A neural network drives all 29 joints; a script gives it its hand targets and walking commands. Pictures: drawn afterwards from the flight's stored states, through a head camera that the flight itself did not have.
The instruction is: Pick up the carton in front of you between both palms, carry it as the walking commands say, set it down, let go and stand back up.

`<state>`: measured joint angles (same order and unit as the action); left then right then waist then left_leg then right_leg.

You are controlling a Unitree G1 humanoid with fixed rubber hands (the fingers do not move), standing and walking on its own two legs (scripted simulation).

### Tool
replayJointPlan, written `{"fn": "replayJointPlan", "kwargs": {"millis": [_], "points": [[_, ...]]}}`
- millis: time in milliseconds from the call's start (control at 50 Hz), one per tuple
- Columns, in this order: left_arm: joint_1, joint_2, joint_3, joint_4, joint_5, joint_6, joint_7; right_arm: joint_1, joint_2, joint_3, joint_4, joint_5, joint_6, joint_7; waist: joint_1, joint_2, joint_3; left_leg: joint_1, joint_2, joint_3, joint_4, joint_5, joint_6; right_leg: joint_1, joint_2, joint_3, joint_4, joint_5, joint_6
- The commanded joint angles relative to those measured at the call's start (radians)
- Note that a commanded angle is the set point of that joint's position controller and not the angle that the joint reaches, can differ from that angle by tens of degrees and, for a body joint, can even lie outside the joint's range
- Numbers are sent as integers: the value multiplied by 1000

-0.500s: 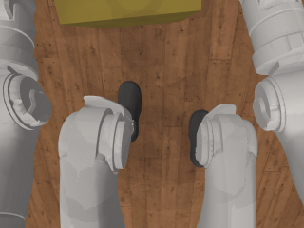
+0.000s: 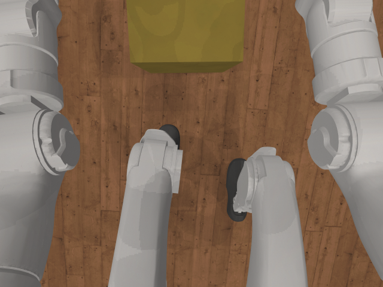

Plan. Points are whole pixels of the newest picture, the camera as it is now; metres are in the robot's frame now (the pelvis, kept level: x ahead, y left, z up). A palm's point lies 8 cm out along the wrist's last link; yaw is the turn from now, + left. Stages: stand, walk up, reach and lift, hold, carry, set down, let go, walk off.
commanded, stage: set down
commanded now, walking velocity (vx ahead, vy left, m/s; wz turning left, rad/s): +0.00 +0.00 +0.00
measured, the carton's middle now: (186, 23) +0.55 +0.13 -0.33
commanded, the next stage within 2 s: let go in 0.60 s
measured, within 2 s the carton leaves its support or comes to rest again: neither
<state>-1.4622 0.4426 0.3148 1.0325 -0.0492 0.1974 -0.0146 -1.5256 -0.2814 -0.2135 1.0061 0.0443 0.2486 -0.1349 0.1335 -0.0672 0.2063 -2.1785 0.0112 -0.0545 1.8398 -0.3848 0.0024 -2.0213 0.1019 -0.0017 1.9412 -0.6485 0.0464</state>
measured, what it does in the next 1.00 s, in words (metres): rises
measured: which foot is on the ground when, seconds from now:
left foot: down 0.00-1.00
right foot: down 0.00-1.00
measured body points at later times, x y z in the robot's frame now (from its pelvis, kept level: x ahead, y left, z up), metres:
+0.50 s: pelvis +0.03 +0.01 +0.13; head +0.35 +0.07 +0.43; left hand +0.53 +0.34 +0.03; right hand +0.62 -0.05 +0.03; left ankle +0.15 +0.12 -0.42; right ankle +0.08 -0.12 -0.42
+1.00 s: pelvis +0.07 +0.03 +0.25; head +0.33 +0.08 +0.61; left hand +0.44 +0.33 +0.13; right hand +0.51 -0.09 +0.13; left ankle +0.15 +0.12 -0.42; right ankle +0.08 -0.12 -0.42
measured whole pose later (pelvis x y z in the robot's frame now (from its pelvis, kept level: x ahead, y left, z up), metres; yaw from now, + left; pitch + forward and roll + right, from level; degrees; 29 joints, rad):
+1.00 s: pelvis +0.07 +0.03 +0.25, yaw +3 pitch +36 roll -3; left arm -0.64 0.29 0.26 0.64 0.09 0.14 -0.14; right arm -0.64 -0.08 -0.22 0.56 -0.11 0.18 -0.11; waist 0.08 -0.03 0.00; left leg -1.26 -0.01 -0.01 0.83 -0.19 0.04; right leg -1.13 0.04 0.07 0.86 -0.36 0.05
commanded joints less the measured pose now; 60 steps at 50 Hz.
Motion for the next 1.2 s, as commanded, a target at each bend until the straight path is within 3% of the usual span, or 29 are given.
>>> {"fn": "replayJointPlan", "kwargs": {"millis": [0,100,220,640,780,900,1080,1180], "points": [[-222,124,33,-141,16,-10,2,-224,-87,-6,-142,-13,-13,4,55,85,-1184,1020,-36,102,-144,280,-35,142,57,-106,-253,88,3],[-162,145,65,-237,14,15,2,-199,-74,23,-265,-7,12,-4,76,35,-1350,1138,-48,119,-209,418,-27,253,64,-111,-331,164,15],[-92,136,68,-309,5,44,-17,-131,-62,24,-341,-14,39,-9,65,13,-1405,1238,-56,118,-310,517,-22,339,57,-108,-445,227,22],[78,41,107,-256,120,-9,-67,92,0,-59,-268,-103,-12,40,21,46,-1247,1469,-45,81,-719,543,-17,591,23,-56,-887,321,23],[366,33,59,-385,182,-19,-112,407,98,-54,-438,-168,-19,4,9,69,-1309,1719,-46,74,-839,670,2,816,27,-46,-1024,464,38],[616,-8,-18,-498,152,-56,-123,652,123,-19,-574,-156,-71,9,0,108,-1138,1916,-27,27,-953,680,2,818,11,-40,-1144,409,21],[1018,-101,-103,-531,80,-138,-109,1035,109,17,-514,-143,-168,72,-50,122,-945,2093,1,-37,-1083,695,-6,934,-12,-26,-1266,392,-8],[1216,-121,-147,-571,59,-175,-89,1214,89,43,-506,-129,-212,101,-69,132,-825,2120,-1,-40,-1160,622,-14,1082,-26,-10,-1333,381,-24]]}}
